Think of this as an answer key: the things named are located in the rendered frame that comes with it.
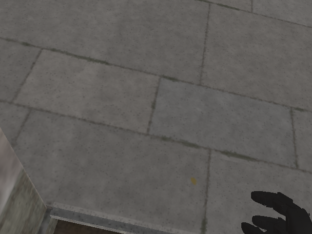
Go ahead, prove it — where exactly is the right robot hand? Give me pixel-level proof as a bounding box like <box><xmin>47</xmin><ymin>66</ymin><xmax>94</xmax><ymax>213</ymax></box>
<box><xmin>241</xmin><ymin>191</ymin><xmax>312</xmax><ymax>234</ymax></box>

